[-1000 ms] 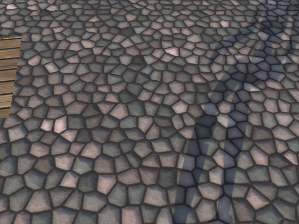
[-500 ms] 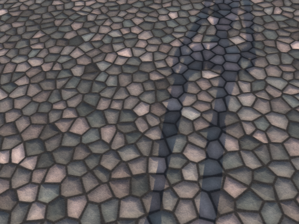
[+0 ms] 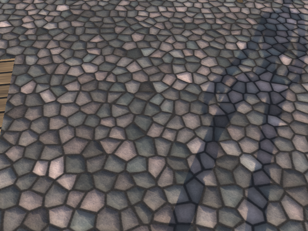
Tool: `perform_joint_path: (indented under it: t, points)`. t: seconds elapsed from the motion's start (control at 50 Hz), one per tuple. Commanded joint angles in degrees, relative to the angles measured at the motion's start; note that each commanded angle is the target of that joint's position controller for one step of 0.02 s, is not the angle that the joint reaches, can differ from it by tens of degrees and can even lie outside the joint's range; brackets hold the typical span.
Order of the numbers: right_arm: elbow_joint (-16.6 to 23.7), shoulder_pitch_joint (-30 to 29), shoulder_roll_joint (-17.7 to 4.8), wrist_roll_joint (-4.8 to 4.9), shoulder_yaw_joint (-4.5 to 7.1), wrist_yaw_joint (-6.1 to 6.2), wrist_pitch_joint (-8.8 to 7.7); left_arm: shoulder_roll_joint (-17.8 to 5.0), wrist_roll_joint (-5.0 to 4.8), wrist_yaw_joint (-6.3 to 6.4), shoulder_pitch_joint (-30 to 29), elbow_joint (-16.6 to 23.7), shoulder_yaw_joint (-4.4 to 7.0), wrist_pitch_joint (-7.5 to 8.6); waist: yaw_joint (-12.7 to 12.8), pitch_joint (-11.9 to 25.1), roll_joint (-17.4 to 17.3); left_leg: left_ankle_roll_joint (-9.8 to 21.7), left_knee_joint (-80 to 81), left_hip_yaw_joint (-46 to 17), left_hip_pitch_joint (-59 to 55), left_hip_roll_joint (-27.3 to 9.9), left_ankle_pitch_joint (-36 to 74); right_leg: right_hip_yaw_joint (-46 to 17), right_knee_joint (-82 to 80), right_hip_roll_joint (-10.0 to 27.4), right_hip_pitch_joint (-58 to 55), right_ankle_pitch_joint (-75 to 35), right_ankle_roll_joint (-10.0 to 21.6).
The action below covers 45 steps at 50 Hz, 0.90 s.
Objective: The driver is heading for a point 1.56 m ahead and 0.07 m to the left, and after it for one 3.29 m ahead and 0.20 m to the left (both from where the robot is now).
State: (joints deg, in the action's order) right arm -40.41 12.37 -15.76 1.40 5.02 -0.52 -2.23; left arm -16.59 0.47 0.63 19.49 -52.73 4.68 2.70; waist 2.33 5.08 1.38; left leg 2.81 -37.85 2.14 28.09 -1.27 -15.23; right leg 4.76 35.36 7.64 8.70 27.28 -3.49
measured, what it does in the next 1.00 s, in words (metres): walks ahead: right foot, then left foot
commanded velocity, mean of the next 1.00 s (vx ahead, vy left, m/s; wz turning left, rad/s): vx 0.49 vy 0.00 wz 0.06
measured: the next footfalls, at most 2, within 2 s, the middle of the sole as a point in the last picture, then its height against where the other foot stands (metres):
right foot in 0.48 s outside the picture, level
left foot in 0.92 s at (91, 205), level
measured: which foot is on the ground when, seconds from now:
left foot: down 0.00-0.50, up 0.52-0.90, down 0.92-1.00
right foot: up 0.00-0.46, down 0.48-0.92, up 0.94-1.00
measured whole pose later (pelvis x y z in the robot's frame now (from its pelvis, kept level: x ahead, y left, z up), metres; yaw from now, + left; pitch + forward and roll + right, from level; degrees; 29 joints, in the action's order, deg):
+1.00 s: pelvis +0.54 +0.19 +0.01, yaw +2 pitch +2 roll +0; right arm -37.0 5.2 -13.3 -0.4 2.5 -0.1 -6.6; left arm -15.7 -2.3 0.4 22.5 -44.3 4.3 2.2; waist 3.6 0.0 1.7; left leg 0.9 -31.8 -1.8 22.7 0.8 -11.7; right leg -7.3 59.6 -3.7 20.2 26.9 1.3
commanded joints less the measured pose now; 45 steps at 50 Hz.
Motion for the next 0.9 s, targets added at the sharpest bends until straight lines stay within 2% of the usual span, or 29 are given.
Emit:
perform_joint_path:
  t: [0.02, 0.04, 0.06, 0.08, 0.1, 0.12, 0.14, 0.16, 0.22, 0.26, 0.34, 0.38, 0.42, 0.44, 0.46, 0.48, 0.5, 0.52, 0.54, 0.56, 0.58, 0.6, 0.62, 0.66, 0.72, 0.78, 0.82, 0.86, 0.9]
  points:
    - [-0.9, 22.9, -15.7, 0.82, 3.73, -0.24, -0.59, -1.1, 1.26, -1.08, 0.2, 6.4, -0.78, 3.87, -7.7, 9.3, -27.0, 18.1, 22.7, -49.7, -44.6, -18.2, -6.9, -6.5, 42.8, -9.9, 44.1, 8.1, 0.3]
    - [-1.3, 23.0, -12.7, -0.45, 2.98, -0.47, -1.54, -6.0, -1.70, -1.10, -6.8, 7.2, 0.44, 5.33, -9.7, 4.9, -15.3, 17.0, 23.3, -47.6, -44.3, -18.6, -6.9, -9.6, 46.3, -7.1, 51.6, 2.5, 1.8]
    - [-0.4, 19.2, -11.1, -1.01, 2.33, -0.43, -2.12, -6.2, -1.83, -0.72, -12.4, 9.0, 0.38, 5.77, -9.1, 1.6, -10.1, 15.0, 20.7, -41.1, -39.7, -16.9, -1.4, -9.0, 44.0, -5.0, 52.9, -3.0, 3.5]
    - [1.2, 13.8, -9.3, -1.20, 1.55, -0.41, -2.12, -5.0, -0.30, -0.13, -13.3, 8.7, 0.16, 5.51, -6.4, 0.0, -4.0, 13.3, 19.4, -34.8, -32.1, -14.8, 5.2, -9.3, 39.4, -2.7, 48.3, -8.5, 4.1]
    - [2.3, 9.7, -7.6, -1.00, 0.97, -0.13, -2.08, -4.6, 0.62, 0.17, -12.1, 8.7, 0.35, 4.95, -3.5, -0.2, -4.3, 12.0, 20.0, -30.1, -25.5, -12.8, 10.9, -9.9, 33.5, -1.2, 41.8, -12.9, 4.1]
    - [2.9, 7.7, -6.3, -0.94, 0.59, 0.21, -1.99, -4.5, 0.59, -0.02, -11.3, 8.6, 0.56, 4.25, -1.9, -0.5, -6.0, 11.1, 21.3, -26.9, -22.7, -10.8, 15.5, -9.8, 30.3, -1.2, 38.0, -15.0, 3.9]
    - [2.9, 7.5, -5.8, -0.68, 0.43, 0.46, -2.10, -4.1, 0.55, -0.35, -11.0, 8.8, 0.63, 3.62, -1.1, -0.3, -6.3, 10.5, 22.0, -24.3, -21.5, -9.4, 20.3, -9.2, 27.5, -2.1, 35.9, -17.5, 3.5]
    - [2.8, 7.9, -6.5, -0.54, 0.67, 0.75, -2.27, -3.8, 0.83, -0.44, -11.9, 9.0, 0.66, 3.26, -1.0, -0.7, -5.5, 10.5, 22.4, -22.0, -21.5, -8.5, 25.2, -8.4, 24.4, -3.2, 35.5, -19.1, 3.1]
    - [0.3, 11.9, -6.6, 0.34, 0.86, 2.17, -2.15, -1.4, 0.78, -0.93, -19.7, 11.9, -0.03, 3.09, -2.7, -2.9, -4.1, 7.4, 22.6, -16.7, -20.4, -5.2, 32.8, -7.1, 9.2, -6.5, 32.8, -28.0, 2.4]
    - [-1.2, 14.5, -6.3, 0.54, 0.84, 3.11, -1.64, -0.2, 0.34, -1.62, -24.4, 13.5, -0.39, 3.35, -4.3, -3.5, -6.1, 5.0, 22.1, -15.8, -19.8, -3.7, 31.5, -6.5, 1.1, -8.7, 29.5, -34.2, 2.5]
    - [-3.9, 17.9, -5.3, 0.58, 0.84, 3.87, -1.16, 0.5, -0.23, -2.91, -31.1, 16.2, -0.93, 3.74, -6.7, -5.7, -6.6, 3.2, 21.9, -18.4, -22.2, -4.7, 27.0, -6.6, -6.6, -9.6, 26.7, -38.8, 3.9]
    - [-4.8, 18.5, -4.8, 0.36, 0.94, 4.06, -0.83, 0.0, -0.45, -3.24, -33.4, 17.7, -0.98, 4.17, -7.2, -6.7, -6.7, 3.6, 20.2, -19.7, -25.5, -6.0, 28.9, -6.3, -7.8, -9.7, 27.2, -36.0, 5.1]
    - [-5.0, 17.7, -5.4, 0.04, 1.26, 4.10, -0.41, -1.2, -0.81, -3.29, -32.8, 18.3, -0.65, 4.68, -6.3, -6.2, -7.1, 3.9, 16.8, -20.3, -28.4, -7.0, 36.2, -5.5, -9.1, -10.4, 24.7, -30.5, 6.6]
    - [-4.7, 16.6, -6.0, -0.13, 1.46, 3.90, -0.26, -2.5, -0.69, -3.09, -29.8, 17.9, -0.07, 4.88, -4.9, -4.4, -8.3, 3.9, 13.5, -20.4, -29.4, -6.8, 46.3, -4.4, -9.0, -11.6, 20.2, -26.8, 7.8]
    - [-4.0, 14.7, -6.5, -0.20, 1.48, 3.58, -0.22, -4.0, -0.44, -2.90, -23.7, 16.5, 0.65, 5.04, -2.0, -0.9, -9.1, 3.5, 7.8, -19.3, -30.0, -6.0, 57.0, -2.8, -9.4, -12.6, 13.0, -25.8, 9.7]
    - [-2.4, 9.8, -7.0, -0.61, 1.30, 2.93, -0.43, -5.6, -0.02, -2.76, -12.6, 14.2, 1.28, 5.08, 3.8, 5.0, -9.2, 2.6, -2.9, -18.0, -23.8, -4.7, 59.1, -6.3, -8.8, -8.7, -2.2, -29.6, 13.5]
    - [-1.3, 10.3, -4.7, -1.83, 0.51, 2.40, -1.15, -9.4, 0.71, -2.53, -0.3, 12.1, 2.22, 4.67, 6.7, 15.3, -0.8, 0.3, -21.0, -16.0, -9.8, 0.6, 39.1, -20.2, -4.9, 2.1, -24.0, -34.1, 20.0]
    - [-3.9, 20.4, -1.3, -1.07, -0.84, 1.77, -1.36, -9.1, -1.57, -3.15, 4.2, 8.8, 2.39, 3.98, 3.9, 22.5, 17.8, -4.8, -41.6, -12.2, 8.5, 8.2, -14.9, -45.8, -9.8, 15.0, -40.7, -25.5, 30.8]
    - [-3.2, 16.9, -6.6, -0.44, 0.14, 1.23, -2.41, -4.5, -2.81, -2.52, 1.5, 9.6, 1.34, 3.07, 4.2, 15.4, 10.8, -3.0, -44.0, -14.3, 14.2, 4.8, -15.5, -48.4, -15.2, 11.4, -34.3, -12.7, 27.5]
    - [-0.5, 7.9, -7.6, 0.46, 0.35, 0.97, -3.15, -3.1, -2.21, -2.02, -4.8, 11.2, 0.74, 2.62, 3.7, 4.7, 5.4, -2.9, -42.7, -12.7, 17.5, 2.0, -11.0, -40.4, -17.1, 8.9, -24.6, -10.8, 24.2]
    - [1.0, 2.6, -6.3, -0.48, -0.01, 0.94, -3.90, -3.0, -1.35, -2.11, -8.4, 11.9, 0.46, 2.58, 1.5, -2.7, -1.3, -2.4, -37.9, -10.5, 16.4, 0.7, -7.6, -35.7, -19.9, 6.1, -13.3, -17.4, 22.5]
    - [1.7, 1.3, -6.1, -2.31, 0.29, 1.29, -4.26, -2.9, -1.06, -1.99, -9.5, 12.2, 0.32, 2.81, -0.2, -3.5, -3.9, -2.4, -33.3, -9.7, 13.1, -1.1, -5.0, -33.0, -21.1, 4.3, -7.7, -23.5, 21.2]
    - [2.0, 2.4, -4.6, -2.54, 0.12, 1.27, -4.49, -3.0, -0.59, -1.88, -9.5, 12.3, 0.18, 2.86, -2.1, -3.9, -2.9, -2.7, -30.3, -9.3, 10.1, -2.0, -4.2, -30.9, -22.3, 2.5, -3.8, -27.5, 20.9]
    - [2.9, 2.9, -2.6, -2.42, -0.48, 1.37, -4.60, -2.7, -1.29, -1.58, -8.7, 11.9, 0.17, 2.69, -3.4, -3.5, 0.4, -3.9, -22.8, -7.8, 7.8, -3.0, -4.2, -27.7, -23.4, 1.0, 0.0, -31.6, 21.3]
    - [5.1, -4.1, -0.1, -2.68, -1.92, 1.33, -4.50, -6.1, -1.92, -0.68, -6.9, 11.5, 1.34, 2.06, -2.1, -4.1, 1.7, -5.4, -8.4, -4.8, 1.6, -2.0, 2.3, -22.2, -23.9, -1.6, 8.0, -31.2, 19.6]
    - [6.3, -9.9, -1.4, -1.54, -1.82, 0.71, -4.67, -7.4, -2.40, -0.43, -2.4, 10.7, 1.90, 1.02, 0.5, -3.8, 2.6, -6.1, 1.1, -4.8, -5.3, 1.0, 15.5, -21.9, -22.7, -3.0, 10.9, -26.0, 17.2]
    - [7.1, -11.6, -3.0, -0.98, -1.30, 0.48, -4.73, -6.8, -2.79, -0.42, -0.2, 10.7, 1.80, 0.48, 0.8, -3.6, 3.2, -5.9, 5.1, -6.0, -7.3, 1.8, 15.7, -24.7, -20.3, -2.5, 9.0, -20.4, 15.8]
    - [7.4, -10.8, -4.6, -0.67, -0.37, 0.42, -5.03, -6.5, -2.77, -0.39, 0.8, 10.9, 1.79, 0.19, -0.6, -2.8, 3.6, -4.6, 8.6, -6.5, -11.8, 2.0, 13.1, -27.7, -16.6, -2.0, 7.4, -15.3, 14.0]
    - [6.1, -3.8, -6.6, -0.91, 0.85, 0.79, -5.28, -4.2, -2.29, -0.40, 0.4, 11.8, 1.18, 0.38, -4.8, -1.0, 3.8, -1.8, 11.3, -7.4, -22.3, -0.8, 9.4, -26.7, -8.4, -4.7, 10.1, -13.7, 11.0]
